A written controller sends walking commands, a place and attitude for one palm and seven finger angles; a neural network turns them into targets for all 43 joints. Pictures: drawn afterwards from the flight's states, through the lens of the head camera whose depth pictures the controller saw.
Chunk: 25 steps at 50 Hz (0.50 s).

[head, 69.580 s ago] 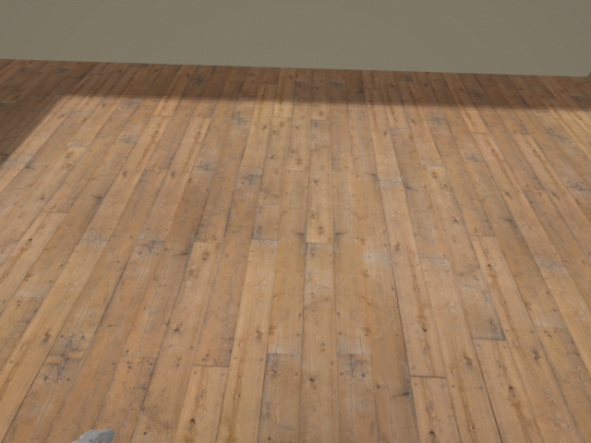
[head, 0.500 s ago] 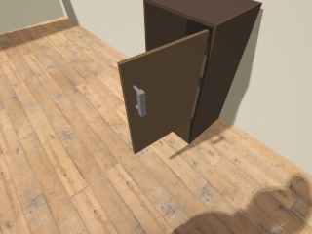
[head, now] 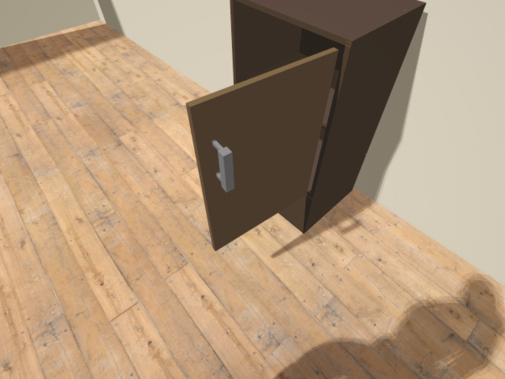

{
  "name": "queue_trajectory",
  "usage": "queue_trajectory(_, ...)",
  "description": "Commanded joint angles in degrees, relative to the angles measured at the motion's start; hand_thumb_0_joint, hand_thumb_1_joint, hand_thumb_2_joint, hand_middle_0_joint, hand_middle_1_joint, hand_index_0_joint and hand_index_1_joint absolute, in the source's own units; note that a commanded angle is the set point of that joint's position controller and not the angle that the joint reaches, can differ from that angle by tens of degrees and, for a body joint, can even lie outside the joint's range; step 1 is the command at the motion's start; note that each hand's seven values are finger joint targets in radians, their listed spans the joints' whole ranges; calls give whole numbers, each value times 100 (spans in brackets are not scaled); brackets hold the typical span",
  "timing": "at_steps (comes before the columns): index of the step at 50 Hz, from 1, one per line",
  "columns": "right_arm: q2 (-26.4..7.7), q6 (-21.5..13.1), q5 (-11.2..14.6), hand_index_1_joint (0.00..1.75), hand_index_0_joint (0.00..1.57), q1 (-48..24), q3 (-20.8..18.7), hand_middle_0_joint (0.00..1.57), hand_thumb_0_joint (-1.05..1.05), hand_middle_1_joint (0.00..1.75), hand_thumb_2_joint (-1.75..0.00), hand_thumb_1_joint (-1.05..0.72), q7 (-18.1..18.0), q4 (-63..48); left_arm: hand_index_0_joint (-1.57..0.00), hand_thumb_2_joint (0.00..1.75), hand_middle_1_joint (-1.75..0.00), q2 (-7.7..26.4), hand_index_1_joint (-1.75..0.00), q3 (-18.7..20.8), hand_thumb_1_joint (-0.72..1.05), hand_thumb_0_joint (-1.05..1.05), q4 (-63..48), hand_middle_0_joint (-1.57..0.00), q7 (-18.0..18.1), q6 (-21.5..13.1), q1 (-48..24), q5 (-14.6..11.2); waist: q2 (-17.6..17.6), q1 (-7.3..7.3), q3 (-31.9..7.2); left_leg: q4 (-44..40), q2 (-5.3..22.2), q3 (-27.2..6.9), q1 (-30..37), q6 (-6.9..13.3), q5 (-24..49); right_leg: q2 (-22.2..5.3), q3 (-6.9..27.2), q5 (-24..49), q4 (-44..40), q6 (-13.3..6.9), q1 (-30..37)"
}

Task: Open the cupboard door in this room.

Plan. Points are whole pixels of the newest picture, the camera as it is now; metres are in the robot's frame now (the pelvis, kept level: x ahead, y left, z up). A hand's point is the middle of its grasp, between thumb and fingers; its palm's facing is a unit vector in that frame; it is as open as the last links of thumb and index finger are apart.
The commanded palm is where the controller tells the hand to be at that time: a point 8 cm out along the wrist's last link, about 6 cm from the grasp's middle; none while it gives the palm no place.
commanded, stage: look to check the result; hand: left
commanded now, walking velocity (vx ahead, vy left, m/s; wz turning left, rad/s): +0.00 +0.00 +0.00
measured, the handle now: (221, 165) +0.59 +0.11 -0.06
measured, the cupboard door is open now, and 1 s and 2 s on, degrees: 83 83 83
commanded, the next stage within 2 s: stand and wait in 0.34 s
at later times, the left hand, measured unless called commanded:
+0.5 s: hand out of the picture +0.01 +0.16 -0.17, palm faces +0.03 -0.98 -0.19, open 7.4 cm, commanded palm none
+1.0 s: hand out of the picture +0.02 +0.16 -0.17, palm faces +0.03 -0.98 -0.20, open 7.4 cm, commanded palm none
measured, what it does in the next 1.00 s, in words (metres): stands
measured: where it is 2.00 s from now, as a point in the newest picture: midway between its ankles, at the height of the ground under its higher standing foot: outside the picture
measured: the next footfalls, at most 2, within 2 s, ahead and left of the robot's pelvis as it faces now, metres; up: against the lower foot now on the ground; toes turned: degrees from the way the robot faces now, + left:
none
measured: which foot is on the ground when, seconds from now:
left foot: down 0.00-1.00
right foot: down 0.00-1.00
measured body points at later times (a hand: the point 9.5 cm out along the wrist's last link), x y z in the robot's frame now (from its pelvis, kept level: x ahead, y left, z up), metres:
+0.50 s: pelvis +0.01 -0.01 +0.00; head +0.03 -0.01 +0.45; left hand +0.01 +0.21 -0.16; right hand +0.01 -0.22 -0.17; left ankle +0.03 +0.12 -0.74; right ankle +0.00 -0.10 -0.74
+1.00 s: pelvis +0.02 -0.01 +0.00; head +0.03 -0.02 +0.45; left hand +0.02 +0.21 -0.16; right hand +0.02 -0.23 -0.16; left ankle +0.03 +0.12 -0.74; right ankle +0.00 -0.10 -0.74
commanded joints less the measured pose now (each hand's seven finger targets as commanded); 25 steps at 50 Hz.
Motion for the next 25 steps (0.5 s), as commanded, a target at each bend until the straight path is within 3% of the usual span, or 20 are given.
queue_trajectory(1, -476, -68, -2, 30, 20, 355, -89, 20, 0, 30, -90, -90, -37, -113, -20, 90, -30, 576, -30, 112, 90, 0, -120, -20, 51, -50, 364, 28, 45, 1, 73, -411, 494, -463, 155, 137, 238, -587, 545, 83, -639, -100, -300)
queue_trajectory(25, -541, -91, -10, 30, 20, 297, -61, 20, 0, 30, -90, -90, -46, -40, -20, 90, -30, 640, -30, 99, 90, 0, -94, -20, 47, -74, 314, 15, -1, -4, 71, -433, 512, -425, 291, 113, 496, -603, 573, 382, -687, -99, -152)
